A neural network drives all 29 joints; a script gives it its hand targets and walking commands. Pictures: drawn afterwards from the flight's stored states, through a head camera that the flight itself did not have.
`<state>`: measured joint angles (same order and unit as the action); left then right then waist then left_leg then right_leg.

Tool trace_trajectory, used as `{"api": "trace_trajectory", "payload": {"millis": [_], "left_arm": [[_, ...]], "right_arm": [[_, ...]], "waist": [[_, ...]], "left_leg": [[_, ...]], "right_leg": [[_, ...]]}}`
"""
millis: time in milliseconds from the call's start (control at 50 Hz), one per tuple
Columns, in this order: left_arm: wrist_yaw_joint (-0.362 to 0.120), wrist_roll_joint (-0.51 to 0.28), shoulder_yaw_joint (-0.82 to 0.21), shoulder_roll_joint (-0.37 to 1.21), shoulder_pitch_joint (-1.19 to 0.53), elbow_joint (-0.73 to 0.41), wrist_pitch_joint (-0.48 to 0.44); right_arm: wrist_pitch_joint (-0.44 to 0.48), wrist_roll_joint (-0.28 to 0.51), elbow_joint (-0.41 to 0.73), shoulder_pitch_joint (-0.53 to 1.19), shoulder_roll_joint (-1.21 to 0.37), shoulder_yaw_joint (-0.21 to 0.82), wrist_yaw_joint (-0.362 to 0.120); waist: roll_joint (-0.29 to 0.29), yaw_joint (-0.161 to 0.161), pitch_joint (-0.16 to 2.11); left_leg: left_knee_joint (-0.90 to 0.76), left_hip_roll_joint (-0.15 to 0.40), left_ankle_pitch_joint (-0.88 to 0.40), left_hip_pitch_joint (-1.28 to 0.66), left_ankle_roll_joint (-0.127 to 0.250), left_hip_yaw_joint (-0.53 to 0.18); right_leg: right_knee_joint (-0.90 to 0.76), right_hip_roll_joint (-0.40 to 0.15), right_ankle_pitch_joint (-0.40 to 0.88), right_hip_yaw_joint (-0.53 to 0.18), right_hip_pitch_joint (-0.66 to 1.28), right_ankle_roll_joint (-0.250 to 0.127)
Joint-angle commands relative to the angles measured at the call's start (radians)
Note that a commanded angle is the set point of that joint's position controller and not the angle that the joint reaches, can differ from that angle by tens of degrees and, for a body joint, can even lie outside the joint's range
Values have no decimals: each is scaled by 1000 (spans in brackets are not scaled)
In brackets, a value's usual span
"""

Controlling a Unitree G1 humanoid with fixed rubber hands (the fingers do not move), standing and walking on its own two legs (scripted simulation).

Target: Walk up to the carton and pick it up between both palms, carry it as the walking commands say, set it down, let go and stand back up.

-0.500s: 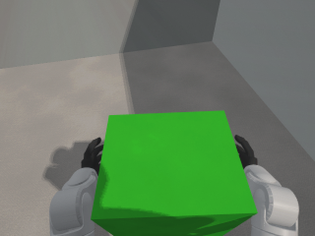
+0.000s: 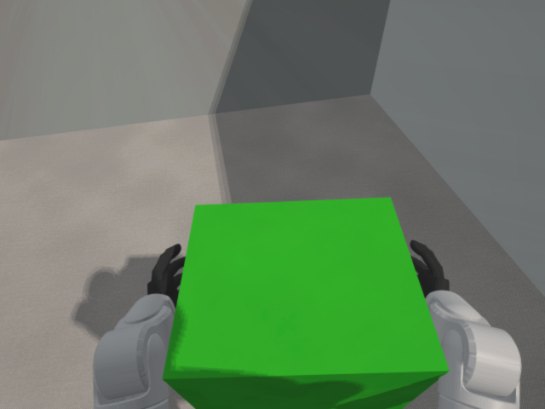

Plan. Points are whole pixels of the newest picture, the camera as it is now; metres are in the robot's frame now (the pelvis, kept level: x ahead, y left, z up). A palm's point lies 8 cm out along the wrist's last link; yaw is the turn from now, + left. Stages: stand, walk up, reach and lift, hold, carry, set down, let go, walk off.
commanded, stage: carry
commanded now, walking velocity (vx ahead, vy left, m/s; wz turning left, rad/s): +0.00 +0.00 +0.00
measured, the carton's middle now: (296, 325) +0.26 -0.01 +0.02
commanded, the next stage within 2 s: hold in 1.62 s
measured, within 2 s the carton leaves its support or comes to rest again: neither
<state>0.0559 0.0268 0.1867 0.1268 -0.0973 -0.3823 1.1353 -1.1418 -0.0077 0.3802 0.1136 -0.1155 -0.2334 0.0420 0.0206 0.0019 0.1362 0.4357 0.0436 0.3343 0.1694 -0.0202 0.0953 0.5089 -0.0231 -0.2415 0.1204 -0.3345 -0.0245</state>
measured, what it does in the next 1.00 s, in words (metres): steps on the spot: left foot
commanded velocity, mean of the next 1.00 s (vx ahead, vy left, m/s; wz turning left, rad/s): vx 0.00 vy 0.00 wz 0.00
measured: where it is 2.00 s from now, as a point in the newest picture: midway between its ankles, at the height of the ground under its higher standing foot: outside the picture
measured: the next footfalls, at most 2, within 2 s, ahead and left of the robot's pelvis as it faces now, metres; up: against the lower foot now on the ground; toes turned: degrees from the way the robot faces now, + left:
left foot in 0.28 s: +0.01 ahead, +0.10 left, +0.00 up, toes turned -1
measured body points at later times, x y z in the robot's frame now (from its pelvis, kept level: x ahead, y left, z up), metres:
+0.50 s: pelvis +0.02 +0.01 -0.01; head +0.03 +0.01 +0.44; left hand +0.29 +0.19 +0.04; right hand +0.31 -0.16 +0.05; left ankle -0.03 +0.10 -0.74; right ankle -0.02 -0.11 -0.74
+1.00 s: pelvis +0.00 -0.01 -0.01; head -0.01 -0.01 +0.44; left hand +0.27 +0.16 +0.04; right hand +0.28 -0.18 +0.04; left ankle -0.03 +0.10 -0.74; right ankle -0.02 -0.11 -0.74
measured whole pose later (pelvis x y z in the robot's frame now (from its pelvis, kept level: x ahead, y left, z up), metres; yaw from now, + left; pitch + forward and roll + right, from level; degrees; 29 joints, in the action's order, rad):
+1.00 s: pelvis +0.00 -0.01 -0.01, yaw +0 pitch +4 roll +0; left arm 0.03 0.03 0.20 0.10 -0.08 -0.17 0.97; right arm -0.97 -0.06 0.18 0.10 -0.12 -0.22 0.00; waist -0.01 0.00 0.11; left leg 0.54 0.03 0.32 0.29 0.00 0.10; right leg 0.57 -0.05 -0.33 0.12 -0.30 -0.01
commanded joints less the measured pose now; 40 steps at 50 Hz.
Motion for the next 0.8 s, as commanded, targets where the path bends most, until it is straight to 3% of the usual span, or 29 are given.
{"api": "trace_trajectory", "payload": {"millis": [0,20,40,60,80,100,120,140,160,180,200,220,240,260,280,300,340,380,400,420,440,480,560,660,700,720,740,760,780], "left_arm": [[-214,-272,-742,747,-411,-39,21],[-212,-249,-722,734,-392,14,4],[-212,-182,-641,703,-396,145,-28],[-214,-191,-658,701,-404,105,-55],[-214,-244,-728,733,-428,-25,-59],[-216,-297,-776,761,-488,-123,-61],[-215,-317,-791,759,-508,-170,-65],[-212,-338,-807,780,-526,-184,-63],[-210,-325,-792,791,-526,-149,-52],[-208,-217,-672,742,-436,40,-64],[-205,-168,-632,714,-411,110,-89],[-201,-107,-577,682,-408,202,-126],[-203,-99,-582,666,-387,202,-154],[-204,-120,-614,653,-417,157,-177],[-205,-148,-644,675,-449,105,-183],[-197,-236,-750,709,-490,-67,-156],[-189,-115,-602,637,-450,196,-204],[-190,-241,-753,693,-500,-79,-203],[-188,-263,-779,703,-501,-122,-184],[-188,-250,-755,702,-466,-75,-166],[-190,-240,-735,688,-447,-54,-152],[-196,-276,-770,704,-406,-90,-97],[-212,-160,-627,656,-397,153,-123],[-206,-174,-645,651,-491,62,-188],[-203,-193,-671,664,-475,16,-182],[-201,-167,-640,650,-460,65,-186],[-199,-191,-674,654,-457,7,-178],[-201,-163,-641,644,-448,77,-182],[-201,-193,-677,651,-441,13,-167]], "right_arm": [[-29,248,-23,366,-704,781,-214],[-15,220,-65,344,-683,754,-217],[16,154,-182,361,-649,672,-219],[39,159,-134,380,-642,687,-220],[40,217,-5,415,-676,771,-221],[41,260,90,448,-707,824,-217],[40,281,125,467,-721,845,-215],[41,303,156,506,-732,848,-213],[38,307,135,504,-744,829,-211],[57,211,-60,419,-686,722,-214],[87,182,-117,412,-655,690,-216],[121,120,-236,379,-629,620,-220],[143,104,-232,392,-633,633,-217],[156,109,-242,367,-650,649,-216],[165,126,-211,369,-672,663,-217],[143,207,-44,420,-687,753,-216],[193,87,-288,389,-608,580,-218],[192,202,-4,443,-666,738,-210],[172,219,24,418,-680,758,-206],[159,208,-7,396,-675,742,-200],[145,189,-27,371,-665,730,-197],[98,223,45,354,-676,778,-193],[123,95,-190,352,-629,638,-194],[172,119,-162,412,-654,663,-201],[168,148,-90,428,-664,702,-196],[175,126,-137,415,-650,673,-195],[165,150,-96,401,-660,704,-195],[172,119,-142,400,-638,662,-195],[158,153,-70,411,-652,712,-192]], "waist": [[171,18,209],[200,23,212],[190,18,200],[171,11,211],[146,-7,246],[34,-14,305],[-111,-30,340],[-295,-36,290],[-232,-23,253],[-156,-19,229],[-145,-12,188],[-123,3,164],[-95,8,144],[-29,10,172],[146,8,186],[196,4,175],[163,3,175],[144,-1,226],[122,-2,258],[112,-3,284],[47,2,292],[-26,4,285],[-20,-1,252],[-11,-3,256],[-42,-2,248],[-27,-3,250],[-19,-3,249],[-9,-3,242],[-29,-2,230]], "left_leg": [[51,193,-1298,-371,39,-122],[98,198,-1461,-496,57,-125],[123,197,-1469,-494,79,-116],[159,171,-1508,-466,74,-87],[224,133,-1476,-371,51,-22],[334,87,-1296,-190,17,5],[442,51,-768,75,-19,25],[527,-28,50,359,-39,20],[450,-5,250,425,-32,-68],[363,14,253,380,-11,-99],[204,19,220,351,-8,-90],[-23,18,59,241,-9,-65],[-178,19,-226,83,-14,-16],[-94,93,-592,-121,10,-121],[8,206,-1110,-270,46,-199],[35,268,-1276,-216,96,-218],[58,230,-1211,-264,96,-165],[94,177,-1100,-265,80,-106],[99,165,-1016,-232,66,-88],[109,141,-893,-175,60,-72],[103,116,-728,-109,51,-60],[88,92,-550,-35,34,-61],[87,92,-557,-35,40,-67],[84,91,-490,-23,31,-67],[76,90,-429,-17,31,-68],[79,92,-448,-18,32,-68],[79,94,-447,-16,31,-68],[68,95,-432,-14,30,-69],[67,99,-411,-13,32,-74]], "right_leg": [[195,-19,146,65,-138,34],[161,38,-38,116,-260,29],[113,41,-52,116,-278,20],[38,60,6,135,-214,8],[-84,57,152,132,-50,-7],[-103,31,450,91,183,-17],[-9,-89,943,-37,442,-63],[40,-249,1379,-200,607,-153],[20,-314,1313,-245,590,-194],[-1,-315,1155,-226,491,-190],[17,-289,1043,-190,451,-169],[74,-243,905,-114,382,-121],[113,-184,692,-27,263,-43],[177,-123,371,-7,63,25],[194,-61,-32,32,-96,56],[198,-48,-186,-7,-79,47],[131,-27,-138,29,-119,33],[12,-23,-31,44,-41,36],[-20,-27,60,41,26,34],[-27,-42,158,21,97,26],[-5,-74,329,-15,175,13],[40,-123,525,-58,206,-6],[38,-128,480,-62,175,2],[31,-133,449,-70,170,-3],[13,-137,436,-80,168,-1],[19,-133,434,-73,177,-3],[25,-135,432,-78,170,-5],[18,-135,396,-79,159,-4],[4,-132,382,-83,148,-5]]}}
